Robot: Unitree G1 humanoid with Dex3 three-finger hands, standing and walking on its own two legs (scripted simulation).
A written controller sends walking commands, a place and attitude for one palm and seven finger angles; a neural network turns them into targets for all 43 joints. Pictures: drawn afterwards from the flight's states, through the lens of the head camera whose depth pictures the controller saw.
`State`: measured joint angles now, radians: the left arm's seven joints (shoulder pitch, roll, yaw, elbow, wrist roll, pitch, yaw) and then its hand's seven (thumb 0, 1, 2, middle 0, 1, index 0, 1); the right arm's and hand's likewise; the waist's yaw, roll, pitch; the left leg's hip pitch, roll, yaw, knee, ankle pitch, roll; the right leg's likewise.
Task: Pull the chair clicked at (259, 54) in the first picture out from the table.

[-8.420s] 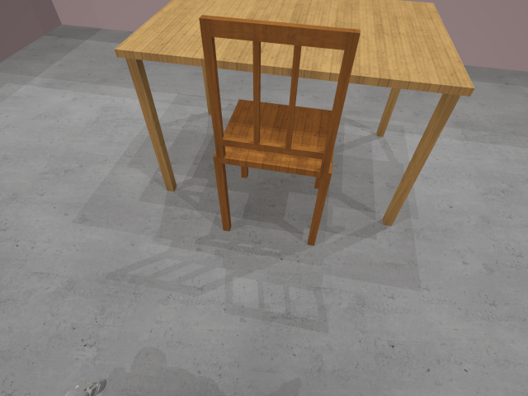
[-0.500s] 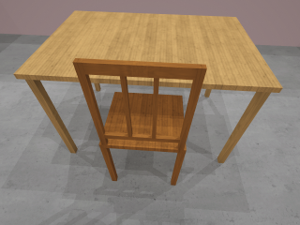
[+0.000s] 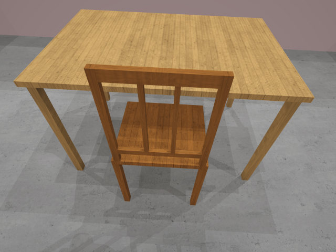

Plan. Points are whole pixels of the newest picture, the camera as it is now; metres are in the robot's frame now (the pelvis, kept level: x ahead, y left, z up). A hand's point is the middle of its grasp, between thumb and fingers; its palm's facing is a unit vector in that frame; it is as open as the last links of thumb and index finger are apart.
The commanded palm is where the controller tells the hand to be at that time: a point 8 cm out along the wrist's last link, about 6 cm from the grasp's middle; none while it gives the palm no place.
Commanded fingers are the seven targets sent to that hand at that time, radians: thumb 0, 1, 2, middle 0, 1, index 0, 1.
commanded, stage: shuffle to correct the standing spot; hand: left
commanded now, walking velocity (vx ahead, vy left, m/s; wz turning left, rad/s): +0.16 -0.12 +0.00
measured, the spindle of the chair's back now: (144, 122) +0.54 +0.12 -0.05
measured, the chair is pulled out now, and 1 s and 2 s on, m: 0.00 0.00 0.00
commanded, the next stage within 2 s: come to a stop and stand still in 0.30 s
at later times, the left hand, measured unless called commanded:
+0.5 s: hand out of the picture +0.02 +0.11 -0.20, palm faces +0.07 -0.99 -0.11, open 7.4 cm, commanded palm none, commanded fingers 0.00 0.90 0.90 -0.20 -0.30 -0.20 -0.30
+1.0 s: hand out of the picture +0.14 +0.14 -0.17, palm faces +0.02 -0.97 -0.25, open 7.4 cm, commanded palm none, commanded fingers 0.00 0.90 0.90 -0.20 -0.30 -0.20 -0.30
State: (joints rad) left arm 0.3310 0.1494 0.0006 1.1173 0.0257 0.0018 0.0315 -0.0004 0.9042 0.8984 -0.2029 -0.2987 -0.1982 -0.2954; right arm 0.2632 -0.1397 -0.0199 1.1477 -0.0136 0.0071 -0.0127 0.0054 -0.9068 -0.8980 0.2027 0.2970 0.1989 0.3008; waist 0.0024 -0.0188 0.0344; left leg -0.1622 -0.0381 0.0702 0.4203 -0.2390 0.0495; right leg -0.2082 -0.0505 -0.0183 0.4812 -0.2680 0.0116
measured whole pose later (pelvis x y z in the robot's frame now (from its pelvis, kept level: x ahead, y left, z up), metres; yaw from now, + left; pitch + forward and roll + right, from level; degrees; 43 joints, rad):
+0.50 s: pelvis +0.08 -0.03 -0.02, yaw -1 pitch -2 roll +0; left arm 0.39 0.10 0.03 1.14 0.02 -0.01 0.03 0.00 0.90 0.90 -0.20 -0.30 -0.20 -0.30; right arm 0.17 -0.14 -0.04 1.07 -0.02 -0.05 -0.04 0.01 -0.91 -0.90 0.20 0.30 0.20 0.30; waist 0.02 -0.05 0.08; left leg -0.29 0.01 0.13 0.62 -0.27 0.04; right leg -0.17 0.00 -0.04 0.69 -0.46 -0.02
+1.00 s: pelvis +0.09 -0.05 +0.00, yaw +0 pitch -1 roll +1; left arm 0.22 0.17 0.02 1.02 0.02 0.01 0.04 0.00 0.91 0.90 -0.20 -0.30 -0.20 -0.30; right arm 0.22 -0.19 -0.04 1.08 -0.01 0.05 -0.01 0.00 -0.91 -0.90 0.20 0.30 0.20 0.30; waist 0.00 0.01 0.08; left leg -0.23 0.01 0.11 0.48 -0.23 0.02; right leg -0.23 -0.03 -0.02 0.54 -0.28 0.00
